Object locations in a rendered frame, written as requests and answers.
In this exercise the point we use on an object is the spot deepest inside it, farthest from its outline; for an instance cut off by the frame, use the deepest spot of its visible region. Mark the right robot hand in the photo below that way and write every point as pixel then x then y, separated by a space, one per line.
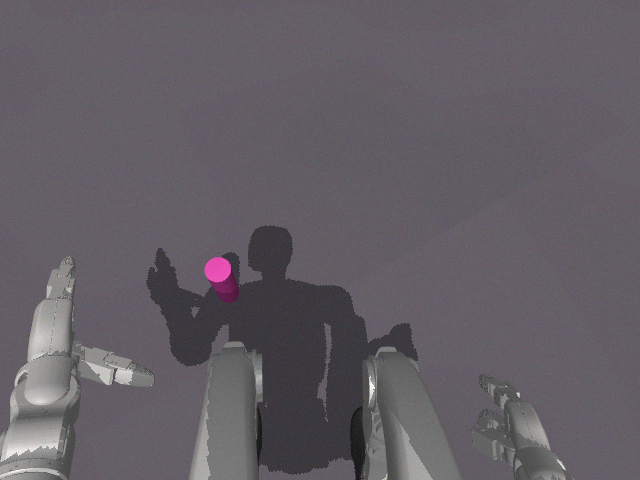
pixel 500 437

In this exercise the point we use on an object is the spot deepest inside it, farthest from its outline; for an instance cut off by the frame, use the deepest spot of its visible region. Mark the left robot hand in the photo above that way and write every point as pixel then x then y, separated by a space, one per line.
pixel 52 333

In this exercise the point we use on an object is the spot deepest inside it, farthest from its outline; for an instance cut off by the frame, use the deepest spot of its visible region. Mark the left robot arm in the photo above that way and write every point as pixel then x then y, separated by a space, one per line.
pixel 44 405

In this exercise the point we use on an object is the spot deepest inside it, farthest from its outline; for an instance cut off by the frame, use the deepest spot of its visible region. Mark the right robot foot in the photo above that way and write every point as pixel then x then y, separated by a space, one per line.
pixel 357 443

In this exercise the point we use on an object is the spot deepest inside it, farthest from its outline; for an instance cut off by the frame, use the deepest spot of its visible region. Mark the can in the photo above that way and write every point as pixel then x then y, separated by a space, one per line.
pixel 219 273

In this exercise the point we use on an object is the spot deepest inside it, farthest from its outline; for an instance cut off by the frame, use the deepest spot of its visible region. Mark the right robot arm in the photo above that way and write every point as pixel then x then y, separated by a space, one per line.
pixel 536 463

